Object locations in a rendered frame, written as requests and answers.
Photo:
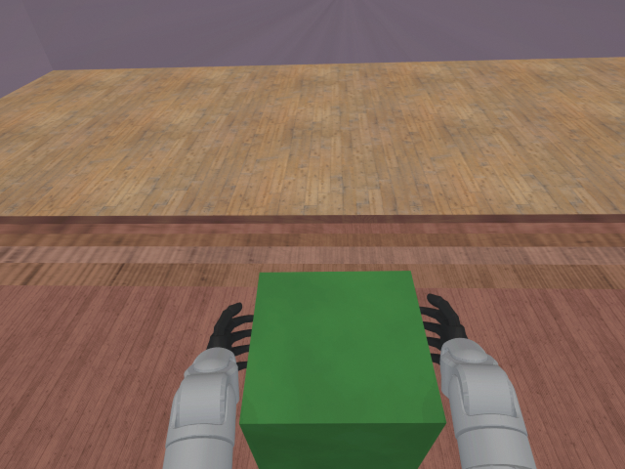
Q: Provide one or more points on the robot right forearm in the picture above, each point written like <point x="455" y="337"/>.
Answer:
<point x="487" y="420"/>

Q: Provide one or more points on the carton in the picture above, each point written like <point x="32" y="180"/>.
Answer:
<point x="339" y="373"/>

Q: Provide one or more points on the right robot hand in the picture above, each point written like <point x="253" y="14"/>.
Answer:
<point x="450" y="327"/>

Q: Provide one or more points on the robot left forearm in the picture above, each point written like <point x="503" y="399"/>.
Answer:
<point x="201" y="430"/>

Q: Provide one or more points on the left robot hand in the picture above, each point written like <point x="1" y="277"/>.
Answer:
<point x="222" y="336"/>

